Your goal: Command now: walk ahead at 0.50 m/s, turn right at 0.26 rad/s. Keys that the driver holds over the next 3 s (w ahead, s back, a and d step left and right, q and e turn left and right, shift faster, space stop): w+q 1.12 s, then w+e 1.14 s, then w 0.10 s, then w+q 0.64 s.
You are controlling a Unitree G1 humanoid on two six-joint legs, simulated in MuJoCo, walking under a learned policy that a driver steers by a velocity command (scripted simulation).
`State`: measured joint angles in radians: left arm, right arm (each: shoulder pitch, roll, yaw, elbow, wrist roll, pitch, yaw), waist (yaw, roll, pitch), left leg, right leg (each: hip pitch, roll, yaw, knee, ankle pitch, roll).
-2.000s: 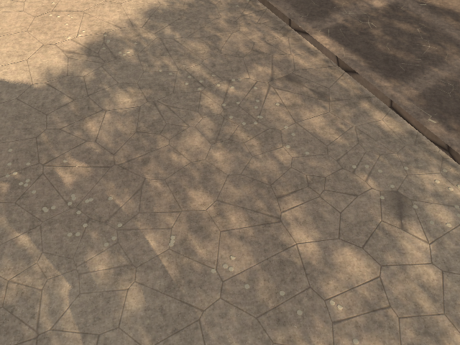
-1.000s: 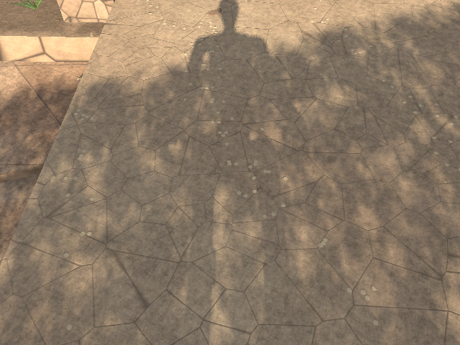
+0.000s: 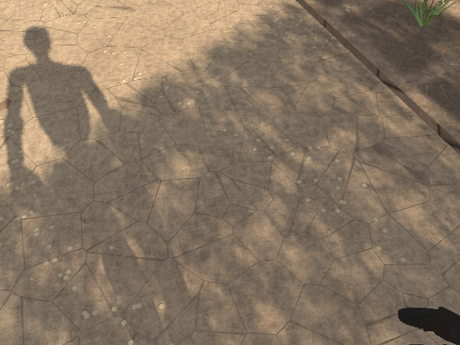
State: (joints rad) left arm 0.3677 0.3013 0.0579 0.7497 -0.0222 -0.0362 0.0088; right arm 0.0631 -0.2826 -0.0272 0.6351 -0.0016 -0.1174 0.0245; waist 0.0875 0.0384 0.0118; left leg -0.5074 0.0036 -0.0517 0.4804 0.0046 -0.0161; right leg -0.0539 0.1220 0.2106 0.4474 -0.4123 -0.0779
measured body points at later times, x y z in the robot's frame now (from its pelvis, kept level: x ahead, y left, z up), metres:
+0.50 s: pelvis +0.27 -0.01 +0.00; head +0.30 -0.01 +0.45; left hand +0.48 +0.26 -0.05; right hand +0.32 -0.30 -0.12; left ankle +0.14 +0.12 -0.72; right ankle +0.38 -0.11 -0.73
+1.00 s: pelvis +0.51 +0.08 -0.02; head +0.55 +0.11 +0.43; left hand +0.38 +0.35 -0.14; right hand +0.84 -0.01 -0.08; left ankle +0.58 +0.21 -0.73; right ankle +0.39 -0.11 -0.71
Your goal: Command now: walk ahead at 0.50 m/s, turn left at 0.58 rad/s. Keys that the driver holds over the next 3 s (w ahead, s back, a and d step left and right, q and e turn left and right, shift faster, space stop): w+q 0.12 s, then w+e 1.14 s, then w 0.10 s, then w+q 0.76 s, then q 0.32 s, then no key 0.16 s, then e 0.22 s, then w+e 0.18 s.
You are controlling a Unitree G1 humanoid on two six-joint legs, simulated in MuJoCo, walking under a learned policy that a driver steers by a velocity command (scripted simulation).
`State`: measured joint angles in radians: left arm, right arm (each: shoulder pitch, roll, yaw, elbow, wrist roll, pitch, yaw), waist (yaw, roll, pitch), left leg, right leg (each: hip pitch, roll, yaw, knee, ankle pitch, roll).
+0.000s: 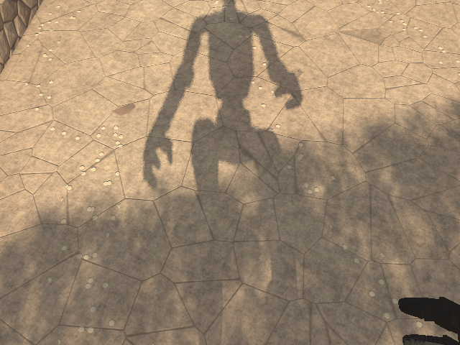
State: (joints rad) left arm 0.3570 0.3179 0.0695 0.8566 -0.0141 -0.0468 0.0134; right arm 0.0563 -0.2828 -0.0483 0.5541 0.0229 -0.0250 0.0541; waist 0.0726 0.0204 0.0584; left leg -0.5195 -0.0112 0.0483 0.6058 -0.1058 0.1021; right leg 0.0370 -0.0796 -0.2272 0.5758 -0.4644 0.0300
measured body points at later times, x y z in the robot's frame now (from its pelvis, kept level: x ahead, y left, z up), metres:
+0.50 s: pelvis +0.29 -0.02 +0.01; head +0.31 -0.03 +0.46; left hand +0.48 +0.22 -0.08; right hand +0.34 -0.32 -0.11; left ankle +0.12 +0.08 -0.71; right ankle +0.43 -0.13 -0.71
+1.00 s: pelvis +0.58 -0.04 +0.02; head +0.60 -0.06 +0.47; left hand +0.68 +0.24 -0.09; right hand +0.75 -0.33 -0.05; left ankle +0.74 +0.04 -0.71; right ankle +0.43 -0.12 -0.71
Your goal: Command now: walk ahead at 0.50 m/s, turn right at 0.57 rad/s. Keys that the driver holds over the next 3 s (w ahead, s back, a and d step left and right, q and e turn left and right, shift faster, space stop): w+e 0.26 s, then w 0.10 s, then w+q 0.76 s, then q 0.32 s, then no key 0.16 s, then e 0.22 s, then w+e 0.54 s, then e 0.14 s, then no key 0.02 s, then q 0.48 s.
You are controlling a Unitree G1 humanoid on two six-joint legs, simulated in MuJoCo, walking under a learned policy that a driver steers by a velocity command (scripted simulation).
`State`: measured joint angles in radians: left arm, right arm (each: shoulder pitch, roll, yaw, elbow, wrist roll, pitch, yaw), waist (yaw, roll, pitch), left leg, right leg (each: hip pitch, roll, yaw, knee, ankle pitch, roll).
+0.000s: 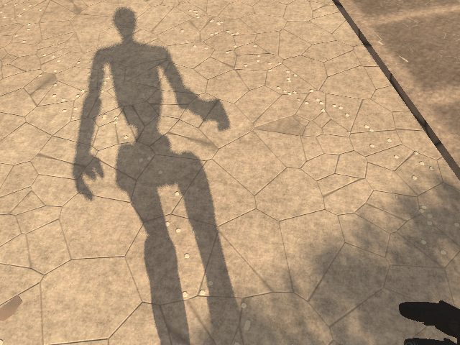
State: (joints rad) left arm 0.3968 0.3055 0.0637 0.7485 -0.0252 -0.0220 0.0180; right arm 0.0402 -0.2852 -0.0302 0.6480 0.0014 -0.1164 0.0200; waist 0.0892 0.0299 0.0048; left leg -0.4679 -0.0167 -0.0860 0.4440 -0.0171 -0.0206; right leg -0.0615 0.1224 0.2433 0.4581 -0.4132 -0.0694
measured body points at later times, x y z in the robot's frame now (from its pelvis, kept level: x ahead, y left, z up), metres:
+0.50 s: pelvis +0.26 -0.04 +0.00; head +0.29 -0.05 +0.44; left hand +0.55 +0.11 -0.06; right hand +0.17 -0.31 -0.13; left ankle +0.13 +0.13 -0.73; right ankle +0.36 -0.18 -0.73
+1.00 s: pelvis +0.52 -0.08 +0.00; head +0.55 -0.06 +0.44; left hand +0.53 +0.22 -0.13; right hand +0.73 -0.31 -0.09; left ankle +0.66 +0.04 -0.71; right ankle +0.36 -0.19 -0.73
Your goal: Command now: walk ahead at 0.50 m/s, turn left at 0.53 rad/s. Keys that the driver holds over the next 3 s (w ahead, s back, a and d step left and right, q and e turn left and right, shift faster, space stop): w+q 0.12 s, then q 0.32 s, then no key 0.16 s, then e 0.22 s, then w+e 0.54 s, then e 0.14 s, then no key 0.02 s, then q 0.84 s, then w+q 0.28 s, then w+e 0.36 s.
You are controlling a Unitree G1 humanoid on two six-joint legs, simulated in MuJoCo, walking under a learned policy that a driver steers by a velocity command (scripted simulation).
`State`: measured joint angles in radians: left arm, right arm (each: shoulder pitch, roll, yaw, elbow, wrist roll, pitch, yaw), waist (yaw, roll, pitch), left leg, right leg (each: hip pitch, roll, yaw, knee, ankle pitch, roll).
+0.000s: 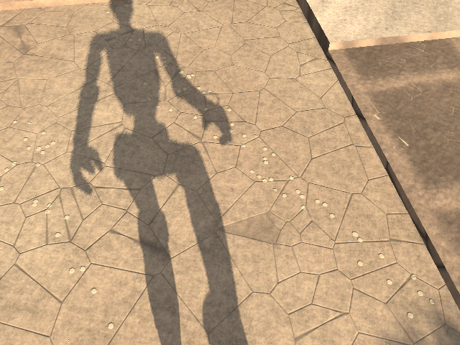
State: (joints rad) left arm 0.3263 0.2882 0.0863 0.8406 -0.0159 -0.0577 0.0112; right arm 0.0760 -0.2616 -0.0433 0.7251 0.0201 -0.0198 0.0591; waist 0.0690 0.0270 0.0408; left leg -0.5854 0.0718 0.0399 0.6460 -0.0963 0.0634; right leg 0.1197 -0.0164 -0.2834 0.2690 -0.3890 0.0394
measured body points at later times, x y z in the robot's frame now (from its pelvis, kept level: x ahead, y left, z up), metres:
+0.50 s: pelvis +0.25 +0.02 +0.00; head +0.27 +0.03 +0.45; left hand +0.37 +0.32 -0.08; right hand +0.43 -0.24 -0.10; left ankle +0.15 +0.10 -0.73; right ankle +0.39 -0.05 -0.73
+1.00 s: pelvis +0.31 +0.03 +0.02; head +0.33 +0.05 +0.47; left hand +0.38 +0.34 -0.09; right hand +0.46 -0.22 -0.09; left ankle +0.24 +0.15 -0.73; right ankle +0.37 -0.08 -0.67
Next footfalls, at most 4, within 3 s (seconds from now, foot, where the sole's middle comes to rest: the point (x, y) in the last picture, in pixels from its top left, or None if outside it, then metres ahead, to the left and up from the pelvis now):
0.04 left None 0.19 0.10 -0.76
0.50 right None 0.43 -0.04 -0.76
0.80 left None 0.28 0.17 -0.76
1.18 right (280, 339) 0.49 -0.09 -0.76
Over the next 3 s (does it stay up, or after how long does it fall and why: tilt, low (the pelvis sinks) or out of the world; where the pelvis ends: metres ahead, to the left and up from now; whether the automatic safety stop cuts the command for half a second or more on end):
stays up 0.88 0.07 -0.01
